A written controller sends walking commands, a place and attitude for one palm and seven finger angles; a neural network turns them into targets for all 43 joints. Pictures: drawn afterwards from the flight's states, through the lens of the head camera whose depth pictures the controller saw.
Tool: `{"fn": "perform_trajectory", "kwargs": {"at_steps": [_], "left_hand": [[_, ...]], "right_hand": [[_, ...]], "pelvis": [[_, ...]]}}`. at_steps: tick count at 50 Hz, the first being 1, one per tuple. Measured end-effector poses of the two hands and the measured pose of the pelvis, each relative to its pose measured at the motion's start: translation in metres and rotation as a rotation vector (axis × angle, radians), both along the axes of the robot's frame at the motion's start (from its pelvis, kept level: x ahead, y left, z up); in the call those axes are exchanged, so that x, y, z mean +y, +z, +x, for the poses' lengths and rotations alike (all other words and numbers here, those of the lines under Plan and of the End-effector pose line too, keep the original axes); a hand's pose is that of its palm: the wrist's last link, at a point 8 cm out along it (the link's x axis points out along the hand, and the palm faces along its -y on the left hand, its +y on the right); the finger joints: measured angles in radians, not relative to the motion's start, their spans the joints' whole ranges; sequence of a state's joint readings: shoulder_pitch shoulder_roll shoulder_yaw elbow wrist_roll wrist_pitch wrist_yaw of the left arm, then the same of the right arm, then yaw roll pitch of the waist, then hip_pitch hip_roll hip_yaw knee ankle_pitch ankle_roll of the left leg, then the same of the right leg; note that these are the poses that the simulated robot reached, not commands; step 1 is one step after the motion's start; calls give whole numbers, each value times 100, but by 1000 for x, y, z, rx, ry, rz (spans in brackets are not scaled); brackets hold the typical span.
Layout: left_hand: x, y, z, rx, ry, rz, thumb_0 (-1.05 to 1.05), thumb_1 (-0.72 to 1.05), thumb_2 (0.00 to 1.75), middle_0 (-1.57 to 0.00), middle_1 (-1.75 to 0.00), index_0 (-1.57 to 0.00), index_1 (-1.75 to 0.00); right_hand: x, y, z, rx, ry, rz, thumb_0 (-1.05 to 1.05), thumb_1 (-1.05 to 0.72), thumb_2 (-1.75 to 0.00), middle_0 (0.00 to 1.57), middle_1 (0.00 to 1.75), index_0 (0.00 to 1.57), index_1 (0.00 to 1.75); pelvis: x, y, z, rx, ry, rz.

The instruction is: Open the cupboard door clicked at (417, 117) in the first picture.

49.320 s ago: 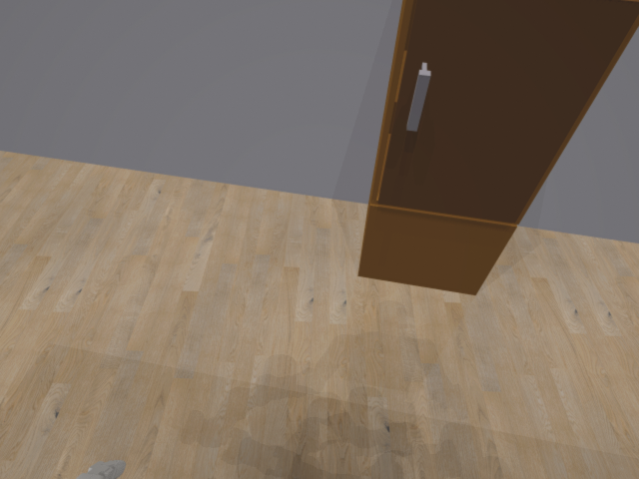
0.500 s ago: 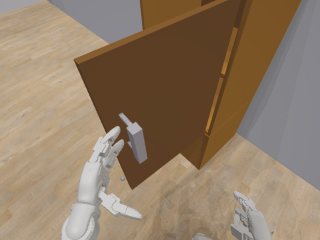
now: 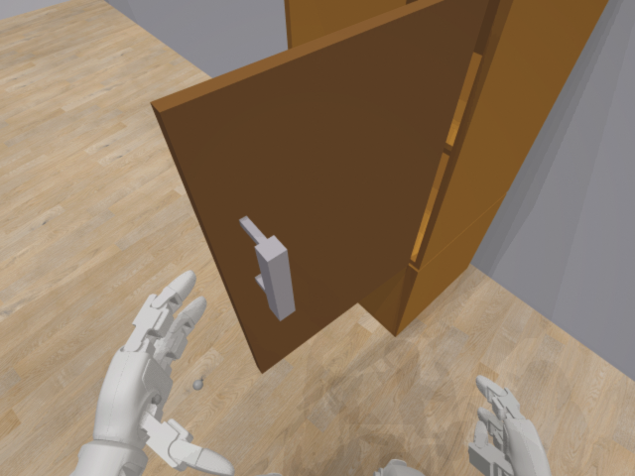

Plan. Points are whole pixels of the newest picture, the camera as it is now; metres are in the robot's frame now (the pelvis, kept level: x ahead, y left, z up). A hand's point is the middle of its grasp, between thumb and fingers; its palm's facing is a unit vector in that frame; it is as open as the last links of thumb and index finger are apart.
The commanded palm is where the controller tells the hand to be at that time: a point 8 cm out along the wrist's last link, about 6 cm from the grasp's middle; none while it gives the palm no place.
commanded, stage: draw the hand back to the body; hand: left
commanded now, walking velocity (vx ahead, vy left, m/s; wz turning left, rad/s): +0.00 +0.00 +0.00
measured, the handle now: (266, 269) +0.34 +0.09 +0.08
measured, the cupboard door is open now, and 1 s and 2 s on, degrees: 86 86 86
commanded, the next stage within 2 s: step back with the hand held close in 1.56 s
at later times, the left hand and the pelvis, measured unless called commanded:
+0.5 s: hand (123, 376) +0.19 +0.19 +0.14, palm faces +0.01 -1.00 -0.08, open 16.1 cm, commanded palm +0.16 +0.25 +0.15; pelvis +0.00 +0.01 +0.02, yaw +0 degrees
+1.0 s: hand (24, 320) +0.21 +0.25 +0.19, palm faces +0.36 -0.85 -0.39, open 11.2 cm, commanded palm +0.16 +0.30 +0.21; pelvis +0.02 +0.02 +0.06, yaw -1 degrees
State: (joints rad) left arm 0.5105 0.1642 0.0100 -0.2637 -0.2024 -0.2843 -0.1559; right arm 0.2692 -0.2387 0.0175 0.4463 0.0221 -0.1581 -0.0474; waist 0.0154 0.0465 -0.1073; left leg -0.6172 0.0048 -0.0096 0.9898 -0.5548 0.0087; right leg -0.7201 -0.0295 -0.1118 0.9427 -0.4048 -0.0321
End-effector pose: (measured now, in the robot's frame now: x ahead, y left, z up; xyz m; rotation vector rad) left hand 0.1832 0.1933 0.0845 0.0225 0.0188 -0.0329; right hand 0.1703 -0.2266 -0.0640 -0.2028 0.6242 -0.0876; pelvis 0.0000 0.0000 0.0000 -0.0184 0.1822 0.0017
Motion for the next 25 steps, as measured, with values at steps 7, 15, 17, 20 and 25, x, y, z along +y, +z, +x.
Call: {"fn": "perform_trajectory", "kwargs": {"at_steps": [7, 15, 17, 20, 25], "left_hand": [[9, 15, -3, -22, 7, 27, -2, -50, 30, -15, -30, -15, -30], [27, 33, -7, -29, 26, 40, -1, -50, 30, -15, -30, -15, -30], [31, 37, -8, -27, 27, 44, -1, -50, 30, -15, -30, -15, -30], [37, 44, -9, -32, 31, 48, -1, -50, 30, -15, -30, -15, -30], [48, 56, -14, -45, 43, 55, -1, -47, 32, -15, -30, -15, -30]], "right_hand": [[10, 4, -2, -15, -8, 23, 2, -91, -90, 20, 30, 20, 30], [19, 13, -2, -36, 0, 31, 2, -91, -90, 20, 30, 20, 30], [20, 16, -1, -44, 3, 29, 2, -91, -90, 20, 30, 20, 30], [21, 21, 0, -59, 6, 26, 2, -91, -90, 20, 30, 20, 30], [23, 28, 4, -82, 11, 23, 2, -91, -90, 20, 30, 20, 30]], "pelvis": [[4, 3, 0, -18, -5, -3], [9, 10, 1, -49, -2, -10], [10, 12, 1, -57, -1, -11], [12, 15, 2, -70, 0, -13], [14, 20, 3, -92, 1, -15]]}}
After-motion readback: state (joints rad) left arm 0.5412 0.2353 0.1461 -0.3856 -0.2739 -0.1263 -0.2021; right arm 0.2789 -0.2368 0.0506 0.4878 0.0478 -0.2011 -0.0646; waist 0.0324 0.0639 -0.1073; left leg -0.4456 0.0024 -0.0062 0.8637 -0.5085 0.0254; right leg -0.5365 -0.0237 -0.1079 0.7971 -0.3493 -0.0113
